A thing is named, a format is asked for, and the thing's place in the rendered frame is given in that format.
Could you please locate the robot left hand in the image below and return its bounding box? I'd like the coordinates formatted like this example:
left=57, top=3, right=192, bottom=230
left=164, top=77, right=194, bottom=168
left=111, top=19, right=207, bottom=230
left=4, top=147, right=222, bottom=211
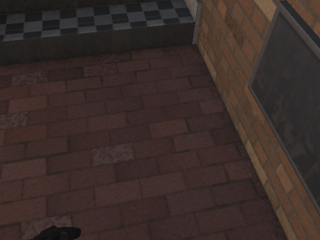
left=30, top=225, right=81, bottom=240

